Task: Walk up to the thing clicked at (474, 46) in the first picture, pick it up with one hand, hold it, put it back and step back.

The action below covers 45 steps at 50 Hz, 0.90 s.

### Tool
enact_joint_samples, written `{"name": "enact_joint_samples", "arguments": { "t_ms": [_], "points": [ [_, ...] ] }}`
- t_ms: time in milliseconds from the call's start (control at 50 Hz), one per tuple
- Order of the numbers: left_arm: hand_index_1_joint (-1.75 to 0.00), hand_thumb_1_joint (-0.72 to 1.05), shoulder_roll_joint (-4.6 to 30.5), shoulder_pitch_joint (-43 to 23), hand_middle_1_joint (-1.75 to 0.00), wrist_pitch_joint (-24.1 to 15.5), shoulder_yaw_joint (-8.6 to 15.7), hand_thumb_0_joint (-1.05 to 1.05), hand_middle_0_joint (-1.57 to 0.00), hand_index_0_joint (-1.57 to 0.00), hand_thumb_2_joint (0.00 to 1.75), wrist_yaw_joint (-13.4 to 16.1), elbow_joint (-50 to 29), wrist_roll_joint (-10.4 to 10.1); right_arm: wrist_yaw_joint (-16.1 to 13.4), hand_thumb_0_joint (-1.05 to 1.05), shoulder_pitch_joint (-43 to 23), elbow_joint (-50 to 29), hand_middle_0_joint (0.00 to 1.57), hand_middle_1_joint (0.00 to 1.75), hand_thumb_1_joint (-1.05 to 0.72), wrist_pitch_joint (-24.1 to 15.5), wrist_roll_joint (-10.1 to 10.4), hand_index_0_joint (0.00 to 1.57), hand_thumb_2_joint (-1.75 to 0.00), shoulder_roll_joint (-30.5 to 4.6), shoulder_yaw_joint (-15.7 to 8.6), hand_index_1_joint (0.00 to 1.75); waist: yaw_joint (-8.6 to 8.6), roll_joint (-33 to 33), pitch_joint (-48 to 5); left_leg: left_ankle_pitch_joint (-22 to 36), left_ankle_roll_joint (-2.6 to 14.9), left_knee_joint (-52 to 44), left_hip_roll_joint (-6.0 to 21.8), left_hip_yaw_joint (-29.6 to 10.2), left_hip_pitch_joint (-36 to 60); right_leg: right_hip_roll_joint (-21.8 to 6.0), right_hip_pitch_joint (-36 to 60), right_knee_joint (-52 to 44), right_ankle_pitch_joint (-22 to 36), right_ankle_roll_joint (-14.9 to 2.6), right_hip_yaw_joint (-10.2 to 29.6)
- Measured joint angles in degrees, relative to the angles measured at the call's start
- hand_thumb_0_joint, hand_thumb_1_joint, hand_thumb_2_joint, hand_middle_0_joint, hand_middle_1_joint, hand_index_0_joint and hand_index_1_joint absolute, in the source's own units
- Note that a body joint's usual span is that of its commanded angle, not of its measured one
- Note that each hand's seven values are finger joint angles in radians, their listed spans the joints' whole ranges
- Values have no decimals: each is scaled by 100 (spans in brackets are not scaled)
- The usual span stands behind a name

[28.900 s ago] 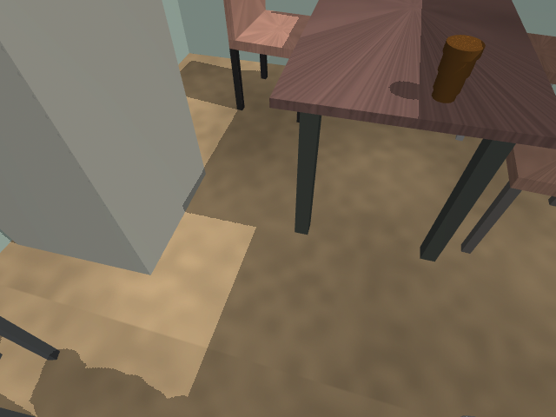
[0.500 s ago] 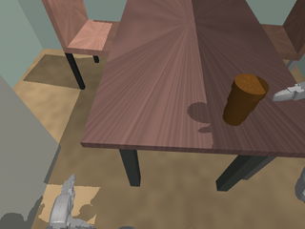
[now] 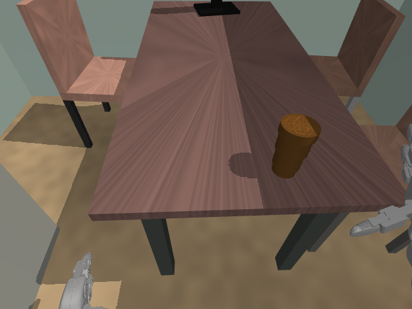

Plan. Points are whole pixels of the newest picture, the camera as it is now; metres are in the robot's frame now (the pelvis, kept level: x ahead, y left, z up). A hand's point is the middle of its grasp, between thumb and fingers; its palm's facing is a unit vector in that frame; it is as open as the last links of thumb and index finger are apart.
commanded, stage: sink last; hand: right
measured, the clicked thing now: (291, 149) +0.44 -0.20 +0.05
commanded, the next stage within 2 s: home in 0.58 s
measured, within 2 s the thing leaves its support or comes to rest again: neither
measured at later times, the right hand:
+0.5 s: hand (400, 263) +0.14 -0.24 +0.14, palm faces +0.42 +0.80 -0.43, open 17.6 cm
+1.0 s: hand (357, 276) +0.15 -0.23 +0.05, palm faces +0.32 +0.89 -0.32, open 17.7 cm
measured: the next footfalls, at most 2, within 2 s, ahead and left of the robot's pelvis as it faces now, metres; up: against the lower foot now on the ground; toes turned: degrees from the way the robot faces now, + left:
none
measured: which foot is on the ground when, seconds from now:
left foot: down 0.00-1.00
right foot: down 0.00-1.00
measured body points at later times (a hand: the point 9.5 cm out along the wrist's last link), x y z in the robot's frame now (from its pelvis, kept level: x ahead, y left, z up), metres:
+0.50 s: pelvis -0.03 +0.03 +0.00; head -0.05 +0.06 +0.45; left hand +0.14 +0.29 -0.07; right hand +0.11 -0.28 +0.17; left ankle -0.01 +0.15 -0.73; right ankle +0.00 -0.13 -0.73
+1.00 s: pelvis -0.03 +0.02 +0.00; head -0.02 +0.03 +0.45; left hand +0.16 +0.23 -0.07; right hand +0.13 -0.27 +0.07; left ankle -0.01 +0.15 -0.73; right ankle +0.00 -0.13 -0.73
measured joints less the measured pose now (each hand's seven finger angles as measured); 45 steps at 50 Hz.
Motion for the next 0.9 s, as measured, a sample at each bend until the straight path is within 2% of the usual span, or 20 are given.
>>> {"name": "enact_joint_samples", "arguments": {
  "t_ms": [60, 120, 200, 300, 380, 460, 560, 660, 780, 840, 900],
  "points": [
    [-6, -54, -14, 47, -5, 101, 94, -1, -6, -5, 7, 42, 87, 37, -54, -1, 791, -1070, 7, 6, 55, -86, 35, 6, -5, 230, 110, 6, -45, -27, 212, 26, -2, -11, 6, 25, 67, 7, 58, -14, 38, 3, 25],
    [-6, -54, -20, 52, -5, 113, 177, -1, -6, -5, 7, 168, 90, 103, -171, -1, 1353, -1659, 7, 6, 56, -239, 57, 6, -4, 256, 81, 6, -55, -54, 362, 44, 8, 10, 11, 58, 85, 13, 77, -26, 87, 16, 60],
    [-6, -53, 14, 22, -5, 43, 268, -1, -6, -5, 7, 309, 17, 173, -287, -1, 1982, -2006, 7, 6, 57, -400, 52, 6, -4, 327, 47, 6, -73, -98, 415, 37, 30, 89, 19, 81, 70, 24, 85, -21, 131, 36, 85],
    [-5, -53, -10, -1, -5, -110, 242, -1, -5, -5, 6, 357, -80, 201, -278, -1, 2530, -2222, 7, 6, 58, -478, 30, 6, -4, 635, 303, 6, -149, -89, 343, -13, 66, 235, 41, 109, 50, 46, 112, -10, 166, 73, 117],
    [-5, -53, -46, -68, -5, -269, 295, -1, -6, -5, 6, 410, 48, 238, -262, -1, 2473, -2149, 7, 6, 59, -569, 10, 6, -4, 675, 354, 6, -168, -69, 313, -43, 100, 324, 63, 176, 77, 70, 154, -18, 215, 108, 186],
    [-5, -53, -19, -91, -5, -403, 376, -1, -5, -5, 6, 425, 228, 268, -271, -1, 2257, -1863, 7, 6, 59, -690, 2, 6, -4, 561, 92, 6, -132, -94, 368, -29, 138, 359, 49, 203, 80, 58, 179, -45, 269, 133, 214],
    [-5, -52, 0, 18, -5, -540, 321, -1, -5, -5, 5, 407, 294, 296, -294, -1, 2101, -1704, 7, 6, 59, -961, -2, 6, -4, 466, -183, 6, -107, -90, 513, 32, 165, 332, 16, 185, 53, 25, 186, -116, 341, 158, 197],
    [-6, -53, -39, -21, -5, -599, 259, -1, -5, -5, 6, 382, 350, 330, -283, -1, 2000, -1582, 6, 6, 58, -1223, -58, 6, -4, 479, -156, 6, -94, -72, 633, 95, 164, 261, 5, 149, 46, 12, 200, -198, 397, 170, 161],
    [-8, -50, 37, -54, -8, -604, 424, -2, -7, -7, 12, 420, 216, 329, -299, -1, 2007, -1295, 7, 6, 57, -1333, -84, 6, -4, 359, -278, 6, -70, -20, 567, 124, 139, 111, 27, 134, 194, 31, 343, -330, 414, 148, 139],
    [-11, -40, 78, -69, -11, -645, 297, -1, -9, -8, 21, 452, 175, 270, -332, -1, 2021, -1065, 6, 5, 58, -1406, -65, 6, -3, 415, -278, 5, -77, 38, 531, 136, 132, 23, 25, 125, 299, 27, 443, -399, 411, 139, 125],
    [-14, -25, -52, -182, -14, -662, -21, -1, -10, -10, 31, 438, 249, 249, -325, -1, 2019, -754, 6, 5, 59, -1361, -59, 5, -2, 580, -81, 5, -75, 106, 568, 162, 130, -55, 15, 126, 362, 16, 496, -449, 420, 136, 123]
  ]
}}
